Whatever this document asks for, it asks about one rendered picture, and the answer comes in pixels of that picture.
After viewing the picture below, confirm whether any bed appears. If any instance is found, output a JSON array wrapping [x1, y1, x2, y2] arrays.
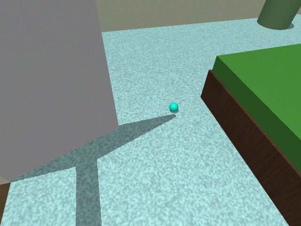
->
[[201, 44, 301, 226]]

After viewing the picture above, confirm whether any ball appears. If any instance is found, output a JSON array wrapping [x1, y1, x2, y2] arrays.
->
[[169, 103, 178, 112]]

